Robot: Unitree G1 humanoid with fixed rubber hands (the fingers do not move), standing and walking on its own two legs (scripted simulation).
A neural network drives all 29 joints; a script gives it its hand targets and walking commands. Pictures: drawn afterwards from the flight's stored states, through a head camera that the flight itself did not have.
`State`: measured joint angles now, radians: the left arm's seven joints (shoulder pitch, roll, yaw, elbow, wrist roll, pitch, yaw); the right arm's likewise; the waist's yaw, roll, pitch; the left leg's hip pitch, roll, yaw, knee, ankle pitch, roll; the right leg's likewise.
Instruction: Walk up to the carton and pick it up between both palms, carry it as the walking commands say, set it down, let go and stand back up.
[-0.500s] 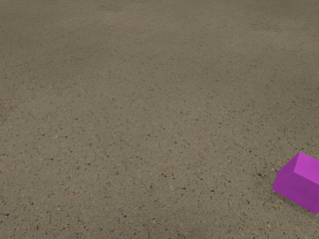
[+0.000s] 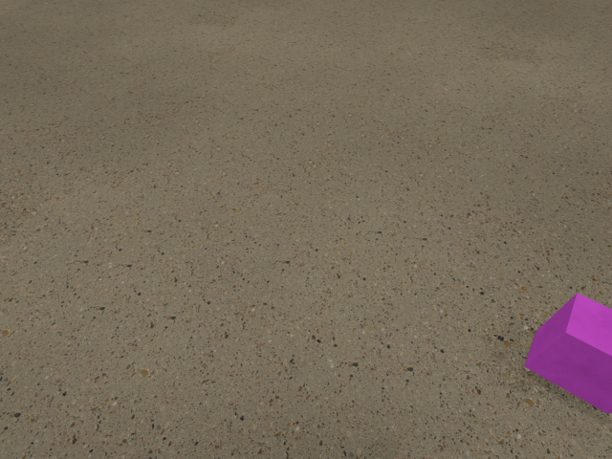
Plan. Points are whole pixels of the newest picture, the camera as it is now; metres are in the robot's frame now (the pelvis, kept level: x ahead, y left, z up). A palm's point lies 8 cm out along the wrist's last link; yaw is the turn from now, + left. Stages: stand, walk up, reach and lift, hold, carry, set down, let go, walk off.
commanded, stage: stand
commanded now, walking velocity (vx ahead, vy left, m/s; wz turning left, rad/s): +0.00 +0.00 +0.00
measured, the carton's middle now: (592, 354) +0.53 -0.85 -0.64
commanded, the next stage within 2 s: walk up in 0.46 s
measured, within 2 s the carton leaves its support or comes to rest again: neither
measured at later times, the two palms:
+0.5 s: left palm out of the picture -0.03 +0.20 -0.15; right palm out of the picture -0.03 -0.19 -0.15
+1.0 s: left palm out of the picture +0.14 +0.21 -0.15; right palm out of the picture -0.06 -0.29 -0.20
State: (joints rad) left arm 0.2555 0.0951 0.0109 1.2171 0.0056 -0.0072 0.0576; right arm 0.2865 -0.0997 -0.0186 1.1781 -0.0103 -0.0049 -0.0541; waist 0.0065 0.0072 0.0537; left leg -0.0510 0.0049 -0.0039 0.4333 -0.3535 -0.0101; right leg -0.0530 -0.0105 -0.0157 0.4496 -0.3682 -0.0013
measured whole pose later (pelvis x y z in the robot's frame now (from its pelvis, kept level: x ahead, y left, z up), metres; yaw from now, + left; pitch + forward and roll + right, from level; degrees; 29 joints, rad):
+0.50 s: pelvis +0.00 +0.00 +0.00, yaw +0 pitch -1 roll +0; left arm 0.27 0.09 0.00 1.24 0.00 -0.01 0.06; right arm 0.30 -0.09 -0.01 1.19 -0.01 -0.01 -0.05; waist 0.01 0.00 0.05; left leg -0.05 0.00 0.01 0.42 -0.35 0.00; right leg -0.05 -0.02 -0.01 0.43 -0.36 0.01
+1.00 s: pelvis +0.01 -0.05 -0.05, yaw -18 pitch -7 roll +2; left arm 0.21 0.27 0.06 0.97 0.04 0.01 -0.05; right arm 0.29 -0.24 -0.05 1.02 -0.08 -0.01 -0.06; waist -0.01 0.04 0.18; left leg -0.05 0.15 0.21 0.90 -0.64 0.01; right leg -0.48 -0.09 -0.11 0.88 -0.27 -0.04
